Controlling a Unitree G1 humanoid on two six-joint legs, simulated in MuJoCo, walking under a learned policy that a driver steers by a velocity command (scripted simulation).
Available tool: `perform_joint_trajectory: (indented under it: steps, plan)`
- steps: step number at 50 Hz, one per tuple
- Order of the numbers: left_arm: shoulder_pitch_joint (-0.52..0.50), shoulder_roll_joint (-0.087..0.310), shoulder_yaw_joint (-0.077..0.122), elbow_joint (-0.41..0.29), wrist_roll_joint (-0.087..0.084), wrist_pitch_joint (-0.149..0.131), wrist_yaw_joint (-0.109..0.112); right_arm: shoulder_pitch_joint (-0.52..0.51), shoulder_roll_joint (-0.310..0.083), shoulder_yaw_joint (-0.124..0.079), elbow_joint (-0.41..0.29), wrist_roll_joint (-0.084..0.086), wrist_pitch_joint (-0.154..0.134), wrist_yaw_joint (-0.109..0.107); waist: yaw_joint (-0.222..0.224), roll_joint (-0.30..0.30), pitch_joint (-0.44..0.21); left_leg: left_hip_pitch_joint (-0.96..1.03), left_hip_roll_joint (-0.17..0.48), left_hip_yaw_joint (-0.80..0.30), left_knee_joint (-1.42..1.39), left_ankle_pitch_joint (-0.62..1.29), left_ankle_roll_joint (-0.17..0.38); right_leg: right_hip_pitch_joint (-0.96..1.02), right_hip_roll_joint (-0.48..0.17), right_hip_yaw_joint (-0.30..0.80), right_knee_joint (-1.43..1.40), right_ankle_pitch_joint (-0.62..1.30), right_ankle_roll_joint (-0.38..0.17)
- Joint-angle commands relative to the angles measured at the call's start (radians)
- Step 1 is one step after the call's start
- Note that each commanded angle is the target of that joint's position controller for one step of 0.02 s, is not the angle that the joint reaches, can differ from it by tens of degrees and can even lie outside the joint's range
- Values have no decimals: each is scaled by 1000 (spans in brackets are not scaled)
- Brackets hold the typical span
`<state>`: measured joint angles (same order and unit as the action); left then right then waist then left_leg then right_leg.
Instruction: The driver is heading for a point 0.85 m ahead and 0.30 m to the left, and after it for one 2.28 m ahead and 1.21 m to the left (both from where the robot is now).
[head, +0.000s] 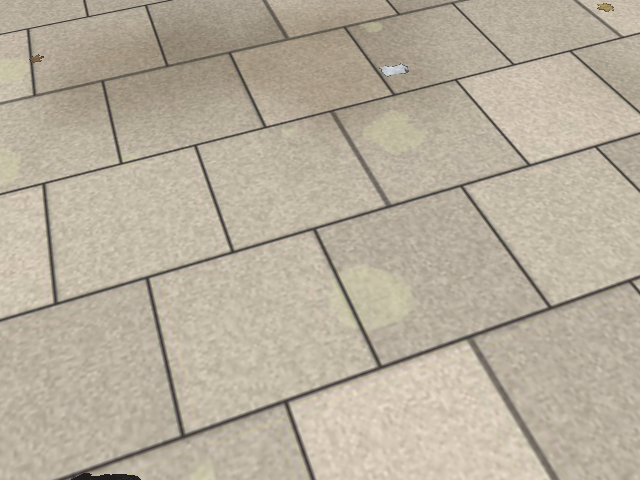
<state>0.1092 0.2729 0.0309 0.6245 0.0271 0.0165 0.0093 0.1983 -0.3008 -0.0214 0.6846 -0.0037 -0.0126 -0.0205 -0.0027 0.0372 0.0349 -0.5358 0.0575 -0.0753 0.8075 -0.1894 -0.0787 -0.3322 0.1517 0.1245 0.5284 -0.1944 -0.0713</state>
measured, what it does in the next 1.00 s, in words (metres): walks ahead, turning left: left foot, then right foot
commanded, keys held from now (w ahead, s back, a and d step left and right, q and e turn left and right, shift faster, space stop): q+shift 0.06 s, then w+q+shift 0.68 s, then w+e+shift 0.26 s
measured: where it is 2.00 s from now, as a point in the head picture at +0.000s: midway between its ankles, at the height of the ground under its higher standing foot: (116, 251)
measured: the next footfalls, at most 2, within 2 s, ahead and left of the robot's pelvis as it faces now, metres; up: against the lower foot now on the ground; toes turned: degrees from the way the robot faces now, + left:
left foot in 0.06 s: +0.10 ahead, +0.15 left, +0.00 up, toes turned +0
right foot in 0.38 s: +0.17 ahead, -0.09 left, +0.00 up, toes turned +20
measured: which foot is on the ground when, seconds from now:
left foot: up 0.00-0.04, down 0.06-0.38, up 0.40-0.76, down 0.78-1.00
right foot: down 0.00-0.12, up 0.14-0.36, down 0.38-0.80, up 0.82-1.00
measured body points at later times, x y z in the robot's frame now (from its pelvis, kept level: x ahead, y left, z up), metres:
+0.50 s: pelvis +0.15 +0.03 +0.01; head +0.18 +0.04 +0.46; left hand +0.16 +0.34 -0.09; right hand +0.39 -0.19 -0.09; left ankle +0.10 +0.15 -0.66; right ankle +0.13 -0.10 -0.73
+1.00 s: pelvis +0.46 +0.29 +0.00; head +0.48 +0.30 +0.45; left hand +0.36 +0.53 -0.13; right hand +0.68 +0.13 -0.13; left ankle +0.40 +0.29 -0.73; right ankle +0.58 +0.17 -0.63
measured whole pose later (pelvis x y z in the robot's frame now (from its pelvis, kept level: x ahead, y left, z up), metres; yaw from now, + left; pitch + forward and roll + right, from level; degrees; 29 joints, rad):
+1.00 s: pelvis +0.46 +0.29 +0.00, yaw +37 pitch -1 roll +2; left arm 0.32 0.24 0.01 0.79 0.01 -0.03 -0.03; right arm 0.33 -0.27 -0.03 0.80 -0.03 -0.07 0.02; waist 0.03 -0.02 0.04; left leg -0.12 -0.12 0.15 0.44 -0.31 0.13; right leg -0.64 -0.12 0.07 1.27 -0.20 -0.04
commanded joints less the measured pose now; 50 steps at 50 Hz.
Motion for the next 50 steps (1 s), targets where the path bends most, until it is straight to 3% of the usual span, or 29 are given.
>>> perform_joint_trajectory:
  steps: [1,3,4,5,6,8,11,14,15,17,18,19,20,21,22,23,25,30,34,36,37,39,40,41,42,43,44,46,50]
  plan:
    - [12,147,32,-21,5,-18,-11,-47,-119,-32,-103,14,-18,5,32,-182,-69,190,-11,49,-106,-59,46,-9,-309,154,-137,86,-153]
    - [53,165,40,-1,-16,-13,-1,-36,-146,-42,-118,11,-23,12,23,-142,-55,200,-20,34,-258,74,84,67,-292,145,-68,138,-111]
    - [106,157,42,-1,-11,-16,6,-18,-176,-49,-121,4,-20,12,57,-62,-92,236,13,-41,-261,175,119,65,-239,112,-13,-77,-68]
    - [110,137,39,-20,-4,-21,6,35,-193,-60,-104,19,-17,12,78,37,-103,245,43,-145,-308,-102,184,7,-140,20,60,-371,-30]
    - [5,137,41,-47,-16,-31,1,147,-192,-71,-68,28,-16,15,6,103,-38,239,106,-335,-460,-589,275,-124,-83,-86,173,-437,21]
    - [-127,116,45,-91,-70,-68,-13,253,-211,-78,-36,9,-30,12,-61,230,58,318,247,-710,-682,-762,374,-319,-69,-41,362,-399,32]
    - [-116,100,48,-76,-43,-124,-41,190,-176,-78,-71,30,-38,-5,-31,137,-19,382,165,-562,-613,-508,305,-289,-111,-7,322,-285,33]
    - [-123,49,41,-50,-42,-143,-49,126,-166,-79,-106,46,-9,-19,-15,131,-47,289,40,-401,-573,-332,266,-72,-50,-80,104,-209,79]
    - [-49,61,28,-27,27,-91,-54,89,-244,-115,-73,-36,21,22,-1,163,-69,247,-41,-316,-531,-330,257,12,-30,-132,61,-254,85]
    - [16,57,31,-20,-3,-56,-25,28,-184,-110,-94,-20,34,51,50,101,-50,84,-74,-312,-471,-293,217,233,-29,-161,-133,-82,105]
    - [107,104,44,0,-10,-56,-5,3,-149,-104,-101,-12,28,50,95,67,-61,-79,-99,-298,-384,-310,177,440,-84,-122,-160,-44,94]
    - [258,200,66,26,-5,-66,14,-29,-85,-89,-128,-3,12,45,164,-54,-120,-262,-153,-204,-186,-370,127,657,-275,43,-214,-189,55]
    - [283,322,88,14,25,-71,26,-33,13,-54,-183,11,-4,41,159,-279,-165,-417,-196,-77,97,-396,112,686,-584,454,-339,-557,-22]
    - [218,317,95,18,43,-71,30,-72,-45,-50,-207,-9,-2,41,121,-195,-112,-470,-47,-43,234,-263,119,552,-659,569,-351,-642,-99]
    - [196,229,70,14,38,-79,22,-109,-87,-62,-197,-24,0,51,109,-103,-55,-473,-23,-36,294,-192,126,500,-595,466,-332,-589,-96]
    - [194,186,55,22,30,-86,13,-89,-93,-66,-177,-33,3,69,90,-105,-26,-457,-14,-25,319,-152,123,468,-522,328,-339,-494,-65]
    - [233,164,44,48,20,-96,12,-70,-102,-69,-151,-38,16,104,82,-162,-6,-437,1,19,401,-103,119,443,-435,131,-363,-321,-28]
    - [328,120,30,127,20,-125,-8,-234,-69,-39,-202,-35,24,127,83,-143,98,-469,20,57,373,19,124,399,-400,-128,-395,28,-7]
    - [347,141,31,172,21,-131,1,-360,-41,-7,-236,-33,20,148,82,-122,155,-263,-7,215,88,46,178,340,-379,-318,-426,353,21]
    - [367,185,37,189,16,-125,9,-310,-39,-4,-211,-32,20,134,33,-143,83,-47,-109,309,13,-9,234,364,-381,-382,-275,1015,35]
    - [371,224,45,191,15,-113,15,-213,-62,-14,-187,-31,17,123,-33,-172,10,74,-149,310,5,-58,259,382,-406,-385,-116,1231,35]
    - [337,256,44,180,9,-103,17,196,-136,-58,-57,-46,7,91,-237,-172,-192,647,-182,163,-125,-62,327,139,-435,-355,361,1162,8]
    - [362,150,24,162,22,-103,1,218,-228,-89,-16,-47,10,63,-174,-7,-240,879,12,-102,-175,-231,329,-132,-310,-332,747,115,16]
    - [413,96,2,71,-27,-111,-9,189,-317,-100,-61,-48,11,52,-93,182,-442,1080,323,-682,-364,-328,415,-413,-203,-193,1074,-321,34]
    - [218,203,27,51,-26,-118,-4,218,-272,-104,-59,-38,16,42,-183,-30,-403,972,270,-646,-470,-321,365,-455,-215,-73,1087,-140,21]
    - [219,163,19,51,-45,-118,-4,186,-247,-95,-13,-46,3,27,-119,-18,-218,803,279,-503,-498,-219,353,-476,-234,-81,1052,-82,22]
    - [240,139,9,81,-35,-113,-8,149,-183,-78,3,-52,-18,24,-67,-109,-98,603,246,-386,-521,-130,328,-414,-269,-66,966,-63,22]
    - [340,90,2,142,-13,-66,-26,82,-115,-54,18,-40,-55,24,33,-70,-25,365,190,-198,-602,-118,284,-270,-300,-33,862,-50,31]
    - [221,52,8,148,-23,-25,-50,105,-61,-39,72,-19,-106,44,38,-9,106,292,89,71,-714,95,175,-355,-290,-47,678,85,23]
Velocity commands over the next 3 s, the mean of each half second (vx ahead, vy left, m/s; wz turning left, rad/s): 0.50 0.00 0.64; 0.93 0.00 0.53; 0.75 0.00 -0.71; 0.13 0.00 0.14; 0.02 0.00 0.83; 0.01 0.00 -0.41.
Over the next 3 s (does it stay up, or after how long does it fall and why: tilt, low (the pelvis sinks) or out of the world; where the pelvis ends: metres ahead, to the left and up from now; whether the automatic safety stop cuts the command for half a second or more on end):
stays up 1.05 0.60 -0.01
